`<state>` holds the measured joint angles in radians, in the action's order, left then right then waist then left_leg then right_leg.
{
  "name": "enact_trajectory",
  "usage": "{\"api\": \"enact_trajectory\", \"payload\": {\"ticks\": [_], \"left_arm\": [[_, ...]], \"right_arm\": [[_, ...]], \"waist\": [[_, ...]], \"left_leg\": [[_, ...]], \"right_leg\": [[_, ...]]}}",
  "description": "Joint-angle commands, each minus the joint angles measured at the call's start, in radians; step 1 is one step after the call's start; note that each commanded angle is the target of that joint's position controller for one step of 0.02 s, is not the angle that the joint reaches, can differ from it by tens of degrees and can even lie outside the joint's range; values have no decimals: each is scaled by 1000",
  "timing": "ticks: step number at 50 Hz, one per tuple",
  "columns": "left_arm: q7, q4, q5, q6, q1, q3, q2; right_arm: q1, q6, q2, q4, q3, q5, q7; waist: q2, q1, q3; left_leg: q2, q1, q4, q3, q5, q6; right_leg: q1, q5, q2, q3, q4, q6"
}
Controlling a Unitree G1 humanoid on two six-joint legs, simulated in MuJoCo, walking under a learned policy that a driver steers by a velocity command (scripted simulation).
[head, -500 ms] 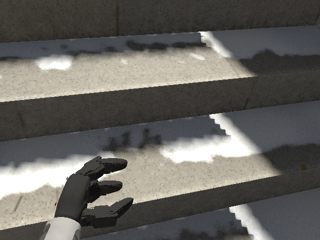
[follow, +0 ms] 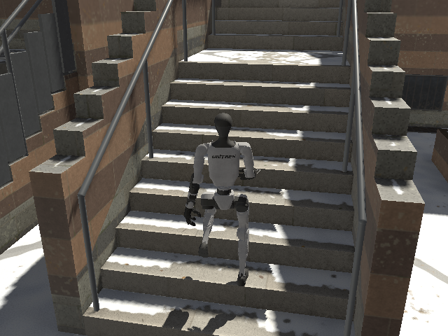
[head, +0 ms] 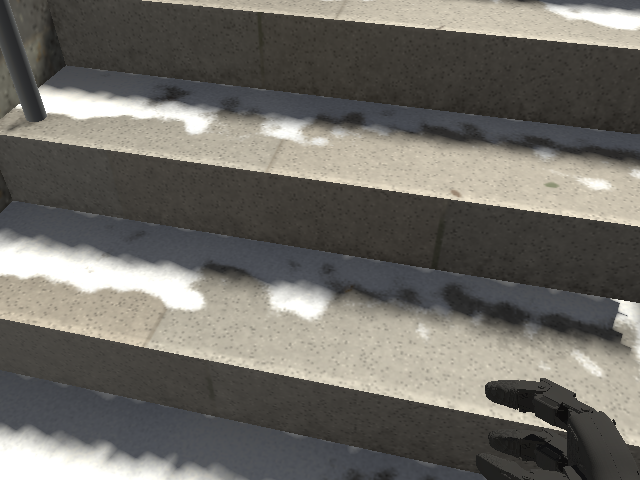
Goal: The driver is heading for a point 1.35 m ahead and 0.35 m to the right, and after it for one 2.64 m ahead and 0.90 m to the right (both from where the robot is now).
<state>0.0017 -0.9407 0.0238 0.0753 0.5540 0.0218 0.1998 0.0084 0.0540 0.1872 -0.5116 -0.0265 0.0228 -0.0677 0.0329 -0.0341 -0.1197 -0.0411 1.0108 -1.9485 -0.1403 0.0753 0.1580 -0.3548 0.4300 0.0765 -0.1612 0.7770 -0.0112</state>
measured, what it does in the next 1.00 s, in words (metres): climbs, turning right: left foot 0.18 m higher, then right foot 0.18 m higher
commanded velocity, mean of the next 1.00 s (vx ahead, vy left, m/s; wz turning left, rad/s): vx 1.00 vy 0.00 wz -0.58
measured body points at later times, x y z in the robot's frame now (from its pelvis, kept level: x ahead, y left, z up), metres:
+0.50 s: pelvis +0.34 +0.12 +0.12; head +0.34 +0.12 +0.57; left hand +0.46 +0.38 +0.00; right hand +0.45 -0.14 +0.02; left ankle +0.40 +0.26 -0.52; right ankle +0.21 +0.00 -0.39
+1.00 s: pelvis +0.69 +0.01 +0.35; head +0.67 +0.01 +0.80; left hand +0.74 +0.24 +0.21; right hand +0.86 -0.29 +0.38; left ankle +0.77 +0.19 -0.06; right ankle +0.67 +0.01 -0.35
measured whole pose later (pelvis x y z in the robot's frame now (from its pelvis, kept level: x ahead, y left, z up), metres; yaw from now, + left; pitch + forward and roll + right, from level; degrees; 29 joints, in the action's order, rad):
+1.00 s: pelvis +0.69 +0.01 +0.35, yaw -36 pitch +1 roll +2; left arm 0.05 -0.88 0.00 0.03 0.63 0.00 0.18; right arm -0.09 0.16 0.13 -0.46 -0.05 -0.07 -0.06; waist -0.01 -0.05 -0.07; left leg 0.01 0.89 -2.13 -0.20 0.18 0.15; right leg -0.41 0.44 -0.26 0.08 0.86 0.19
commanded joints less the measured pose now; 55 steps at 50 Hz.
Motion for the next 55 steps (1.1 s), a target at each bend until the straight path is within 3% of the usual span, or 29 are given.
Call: {"api": "enact_trajectory", "payload": {"ticks": [1, 5, 8, 12, 15, 16, 17, 18, 19, 20, 22, 23, 24, 27, 30, 34, 35, 37, 38, 39, 40, 41, 42, 43, 45, 47, 50, 52, 55], "left_arm": [[2, 96, -11, 48, -134, -17, 40], [-13, 70, 6, 44, -4, -29, 31], [-34, 34, -2, 21, 126, -32, 17], [-85, -36, -31, -29, 288, -16, -7], [-79, -2, -77, -39, 151, 0, 53], [-35, -23, -3, -2, 126, -18, 90], [-11, -22, 21, 28, 48, -6, 177], [-19, 22, -8, 35, -83, 30, 260], [-10, 102, -37, 66, -83, 8, 72], [6, 124, -49, 86, -157, 20, 25], [36, 243, -85, 66, -309, 0, -120], [39, 290, -73, 41, -407, 3, -83], [57, 291, -74, 9, -373, -8, -102], [74, 304, -80, -54, -314, -43, -164], [38, 344, -67, -111, -300, -17, -42], [37, 533, -91, -111, -583, -65, -15], [50, 556, -89, -99, -650, -71, 9], [79, 535, -56, -82, -548, -55, 69], [81, 489, -63, -82, -427, 15, 193], [58, 426, -40, -74, -158, 68, 276], [54, 393, -44, -76, -43, 97, 342], [68, 355, -57, -68, -80, 105, 347], [59, 320, -26, -69, -165, 96, 362], [47, 354, 1, -52, -245, 41, 223], [57, 246, -10, -13, -82, -4, 49], [52, 183, -19, 6, -84, -9, 20], [39, 193, -23, 7, -124, -20, 29], [38, 115, -30, -9, -8, -40, -3], [14, 54, -49, -51, 46, -46, -33]], "right_arm": [[50, -15, -50, 12, -45, -5, 19], [-46, -22, -52, 32, -34, 27, 40], [-216, -6, -69, 94, -50, 3, 27], [-523, 43, -195, 232, -127, 16, -22], [-484, 63, -178, 253, -139, -7, -48], [-278, 71, -70, 211, -66, 9, -27], [35, 71, 72, 146, 4, 29, 10], [363, 59, 246, 54, 86, -7, 44], [526, 61, 375, -56, 133, -48, 49], [534, 57, 344, -93, 120, -51, 62], [338, 27, 153, -188, 69, -26, 43], [241, 25, -6, -236, 33, -55, 31], [182, 26, -67, -271, 23, -85, 40], [201, 21, -111, -365, 18, -57, 52], [84, 9, -28, -351, 10, -94, 80], [169, -14, 85, -364, 2, -89, 104], [225, -17, 123, -364, 8, -76, 127], [315, -6, 344, -332, 58, -43, 167], [338, 14, 401, -303, 67, -32, 188], [186, -1, 535, -247, 110, -45, 157], [156, -21, 502, -209, 116, -13, 138], [133, -12, 316, -189, 91, 7, 119], [31, 30, 144, -63, 51, -41, 81], [29, 74, 65, 19, 43, -62, 47], [-68, 114, -20, 78, 5, -103, 12], [-21, 118, -131, 94, -55, -121, -5], [-4, 112, -95, 86, -63, -88, 2], [-194, 114, -190, 163, -103, -82, 11], [-405, 122, -239, 283, -155, -83, 26]], "waist": [[-16, 65, 178], [-72, -11, 204], [-89, -78, 228], [-155, -171, 328], [-233, -49, 209], [-311, 82, 28], [-445, 263, -85], [-378, 432, -272], [168, 343, -470], [269, 299, -498], [252, 141, -138], [155, 92, 25], [214, 36, 90], [89, -75, 196], [81, -162, 238], [-23, -144, 398], [-71, -106, 340], [-38, -162, 46], [33, -213, -127], [120, -329, -228], [155, -330, -278], [31, -235, -110], [-392, -64, -49], [-348, 29, -41], [-132, 38, 154], [-1, 95, 152], [154, 120, 131], [34, 58, 207], [-32, 23, 263]], "left_leg": [[51, 202, 15, -34, -42, -70], [97, 415, -128, -27, 31, -117], [214, 535, -65, 119, 119, -158], [316, 693, 82, 99, 314, -185], [226, -285, 620, 250, 435, -158], [81, -627, 529, 378, 477, -142], [50, -886, 648, 256, 430, -109], [170, -1176, 857, -106, 493, -59], [424, -1373, 1326, -654, 813, 8], [524, -1280, 1610, -921, 991, -9], [526, -924, 1617, -597, 799, -59], [500, -725, 1508, -319, 659, -87], [492, -657, 1469, -194, 486, -110], [468, -641, 1533, 112, 215, -153], [442, -610, 1689, 349, 19, -137], [327, -789, 1789, 579, -107, -171], [293, -817, 1804, 603, -98, -168], [272, -683, 1811, 629, -682, -73], [312, -738, 1645, 581, -1579, -16], [387, -860, 1387, 516, -1902, 32], [392, -974, 1113, 448, -1774, 39], [279, -786, 766, 329, -767, -30], [-49, -434, 380, 135, 127, -82], [-51, -307, 139, -70, 109, -50], [-17, -114, -141, -73, 101, 27], [33, 59, -275, -50, 100, 45], [42, 171, -255, 52, 123, -28], [18, 415, -537, 150, 306, -58], [72, 324, -59, 223, 245, -74]], "right_leg": [[-34, 89, 211, 309, -478, 190], [205, 50, 273, 298, -542, 210], [386, 46, 291, 369, -604, 224], [497, -3, 329, 424, -739, 206], [9, -509, 239, 221, -881, 178], [53, -1406, 238, 151, -685, 198], [67, -1822, 230, 171, -407, 169], [-97, -1696, 170, 238, -24, 103], [-300, -666, -26, 327, 358, 88], [-373, -350, -90, 453, 808, 97], [-533, -408, -24, 393, 1066, 131], [-554, -478, 25, 335, 1091, 160], [-574, -454, 25, 328, 1230, 189], [-723, -365, 12, 333, 1344, 237], [-704, -282, -44, 228, 1390, 165], [-1049, -99, -27, 128, 1241, 188], [-979, -142, -25, 56, 1095, 184], [-221, -151, -102, -81, 718, 175], [67, -82, -248, -163, 797, 153], [189, 62, -229, -116, 729, 163], [233, 186, -256, 2, 441, 204], [256, 99, -194, 347, 69, 296], [218, 405, -106, 995, -419, 375], [150, 641, -24, 1277, -590, 287], [-37, 460, -71, 1136, -501, 157], [-42, 200, -142, 887, -347, 134], [-19, -56, -153, 770, -371, 178], [13, -116, -107, 772, -382, 210], [-140, -154, -116, 673, -559, 221]]}}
